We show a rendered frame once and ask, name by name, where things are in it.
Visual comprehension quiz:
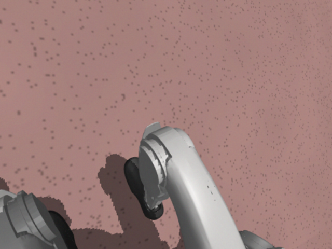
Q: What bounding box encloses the right robot foot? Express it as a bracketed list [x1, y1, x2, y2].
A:
[124, 157, 163, 220]

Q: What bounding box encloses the right robot hand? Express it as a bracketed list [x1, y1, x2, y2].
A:
[239, 230, 275, 249]

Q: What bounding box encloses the left robot foot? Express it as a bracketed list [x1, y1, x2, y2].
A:
[48, 211, 78, 249]

